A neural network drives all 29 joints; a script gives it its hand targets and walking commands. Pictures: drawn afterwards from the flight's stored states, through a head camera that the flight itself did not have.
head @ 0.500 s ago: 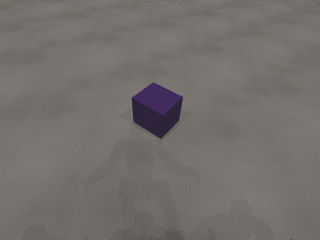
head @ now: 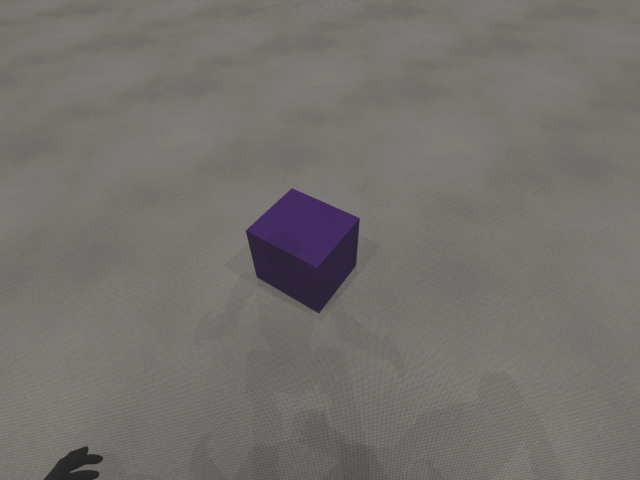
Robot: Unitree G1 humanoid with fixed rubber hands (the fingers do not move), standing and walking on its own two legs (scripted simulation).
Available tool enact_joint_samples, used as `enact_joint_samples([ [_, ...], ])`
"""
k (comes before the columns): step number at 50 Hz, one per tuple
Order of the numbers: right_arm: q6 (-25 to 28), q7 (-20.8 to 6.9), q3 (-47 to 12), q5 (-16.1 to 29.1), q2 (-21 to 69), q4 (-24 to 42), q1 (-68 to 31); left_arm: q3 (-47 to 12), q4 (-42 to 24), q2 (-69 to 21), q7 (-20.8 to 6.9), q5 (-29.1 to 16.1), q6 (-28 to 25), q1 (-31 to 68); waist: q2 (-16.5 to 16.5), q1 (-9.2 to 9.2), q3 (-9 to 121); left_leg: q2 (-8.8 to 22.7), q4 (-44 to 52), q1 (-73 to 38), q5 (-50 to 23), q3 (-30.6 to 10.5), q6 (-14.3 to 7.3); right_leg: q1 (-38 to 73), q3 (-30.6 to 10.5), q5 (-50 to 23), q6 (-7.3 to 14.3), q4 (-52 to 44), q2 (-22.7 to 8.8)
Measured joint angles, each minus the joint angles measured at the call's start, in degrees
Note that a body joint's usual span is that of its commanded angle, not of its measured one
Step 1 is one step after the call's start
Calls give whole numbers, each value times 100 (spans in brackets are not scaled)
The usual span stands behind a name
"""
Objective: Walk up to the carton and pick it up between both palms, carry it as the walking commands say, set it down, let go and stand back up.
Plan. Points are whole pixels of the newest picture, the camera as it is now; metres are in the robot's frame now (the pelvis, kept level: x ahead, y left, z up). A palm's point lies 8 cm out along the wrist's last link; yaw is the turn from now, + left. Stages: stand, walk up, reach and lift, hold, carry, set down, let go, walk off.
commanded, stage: walk up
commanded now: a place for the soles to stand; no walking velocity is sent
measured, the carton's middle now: (305, 249) +1.01 +0.04 -0.63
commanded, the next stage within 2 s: none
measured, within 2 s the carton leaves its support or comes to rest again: neither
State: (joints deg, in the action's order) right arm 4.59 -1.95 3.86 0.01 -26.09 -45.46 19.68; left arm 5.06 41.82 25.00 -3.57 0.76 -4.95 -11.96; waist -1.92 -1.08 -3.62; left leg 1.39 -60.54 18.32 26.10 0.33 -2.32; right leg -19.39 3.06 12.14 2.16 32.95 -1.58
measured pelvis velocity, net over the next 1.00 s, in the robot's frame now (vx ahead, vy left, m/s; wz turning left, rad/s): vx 0.34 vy -0.01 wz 0.03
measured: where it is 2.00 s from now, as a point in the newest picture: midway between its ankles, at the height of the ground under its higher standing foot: (336, 415)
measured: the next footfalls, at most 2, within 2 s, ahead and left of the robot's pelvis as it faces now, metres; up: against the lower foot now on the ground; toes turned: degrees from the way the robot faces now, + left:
left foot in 0.24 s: +0.23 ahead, +0.14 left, +0.00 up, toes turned +5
right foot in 0.60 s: +0.37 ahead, -0.15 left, +0.00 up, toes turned -3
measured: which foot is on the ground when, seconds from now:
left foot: up 0.00-0.22, down 0.24-0.60, up 0.62-0.90, down 0.92-1.00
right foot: down 0.00-0.26, up 0.28-0.58, down 0.60-0.92, up 0.94-1.00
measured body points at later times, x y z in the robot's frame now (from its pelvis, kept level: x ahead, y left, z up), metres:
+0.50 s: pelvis +0.19 +0.01 +0.00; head +0.20 +0.01 +0.45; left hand +0.30 +0.33 -0.09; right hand +0.24 -0.34 -0.07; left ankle +0.19 +0.13 -0.73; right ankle +0.27 -0.14 -0.69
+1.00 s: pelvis +0.34 -0.01 -0.01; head +0.35 -0.01 +0.44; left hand +0.39 +0.33 -0.10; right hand +0.44 -0.35 -0.08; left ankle +0.39 +0.10 -0.73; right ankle +0.34 -0.14 -0.69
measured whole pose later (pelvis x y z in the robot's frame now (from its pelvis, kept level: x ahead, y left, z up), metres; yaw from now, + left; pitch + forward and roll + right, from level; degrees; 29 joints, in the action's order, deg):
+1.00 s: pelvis +0.34 -0.01 -0.01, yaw +1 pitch -2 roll +1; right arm 6.0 -1.9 5.3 -1.0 -27.1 -42.0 20.1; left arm 4.1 41.9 27.1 -2.8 1.2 -2.3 -21.2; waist 1.3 1.2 -2.7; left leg 0.8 -36.6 19.8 15.0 3.6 -2.5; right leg -23.6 0.1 24.9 2.3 54.8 -2.3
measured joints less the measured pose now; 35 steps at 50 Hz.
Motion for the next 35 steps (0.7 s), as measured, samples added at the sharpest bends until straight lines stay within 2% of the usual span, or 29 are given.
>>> enact_joint_samples([
  [3,4,-62,-27,-2,2,123,-142,-42,-70,-60,63,-28,15,-249,-33,106,-25,113,110,609,-328,29,40,409,18,47,-8,-336,-2],
  [8,-25,-206,22,-74,61,250,-309,-48,-133,67,-5,18,63,-635,61,288,-102,277,1769,838,-963,193,168,831,43,311,-13,-488,-11],
  [10,-4,-231,55,-80,81,258,-316,-37,-140,142,-45,8,94,-747,136,354,-81,245,2341,694,-1355,291,169,913,48,541,-34,-353,-27],
  [12,53,-220,91,-95,28,275,-253,-40,-163,196,-64,13,133,-873,174,400,17,151,2754,404,-1364,360,105,888,33,919,-21,35,-43],
  [14,133,-148,140,-154,-6,304,-235,-31,-127,217,-41,1,180,-921,310,358,72,46,2578,391,-1565,438,28,574,-144,1414,81,1020,-106],
  [16,174,-75,141,-94,12,371,-226,-57,-8,178,10,29,234,-871,401,251,49,13,2369,295,-1266,487,9,119,-404,1474,58,2177,4],
  [18,190,-28,130,-54,51,414,-159,-100,47,165,30,46,243,-819,454,126,60,20,2483,72,-1111,480,-4,-255,-411,1380,10,2650,22],
  [22,179,1,115,-97,30,472,51,-94,4,134,-6,28,207,-631,420,-41,11,119,2798,-334,-1060,434,59,-735,-243,1253,-114,2140,-118],
  [25,162,-6,127,-117,-43,465,211,-53,-48,111,-58,34,189,-479,304,-145,-46,214,2877,-560,-932,376,138,-821,-163,778,-126,1356,-188],
  [29,77,-42,134,-82,-134,435,376,33,-66,151,-109,74,132,-428,151,-212,80,338,2556,-655,-490,314,200,-516,-34,254,-64,340,-133],
  [30,59,-46,125,-73,-143,449,429,64,-97,211,-96,90,95,-449,144,-207,150,360,2265,-561,-275,277,140,-407,-41,275,-20,153,-96],
  [32,-7,-22,111,-46,-131,361,360,104,-148,240,-21,118,25,-434,69,-123,160,328,1112,-124,53,52,51,-501,10,-79,-19,443,-40],
  [34,-54,0,82,-36,-126,266,218,54,-207,158,33,98,-3,-452,-57,-20,109,219,189,324,65,-102,18,-370,71,65,13,505,-6],
  [35,-56,-4,65,-26,-126,245,158,24,-224,112,52,83,-9,-486,-106,39,100,189,28,502,17,-93,10,-262,84,115,30,418,-3],
])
